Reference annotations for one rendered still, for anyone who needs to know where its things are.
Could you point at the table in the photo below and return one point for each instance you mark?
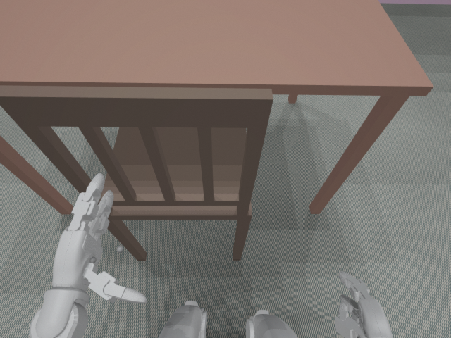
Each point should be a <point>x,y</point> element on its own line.
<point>295,47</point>

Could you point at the right robot hand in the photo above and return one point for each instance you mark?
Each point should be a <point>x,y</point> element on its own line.
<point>368,318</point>

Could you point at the robot right shin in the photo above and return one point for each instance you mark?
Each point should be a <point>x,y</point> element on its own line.
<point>261,312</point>

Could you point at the left robot hand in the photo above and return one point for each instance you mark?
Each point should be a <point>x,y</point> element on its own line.
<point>81,241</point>

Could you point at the right robot thigh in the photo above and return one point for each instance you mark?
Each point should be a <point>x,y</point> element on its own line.
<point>268,326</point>

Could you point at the chair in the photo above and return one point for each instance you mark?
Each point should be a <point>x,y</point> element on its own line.
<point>180,153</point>

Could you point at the left robot forearm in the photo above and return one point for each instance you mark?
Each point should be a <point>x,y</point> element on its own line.
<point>63,314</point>

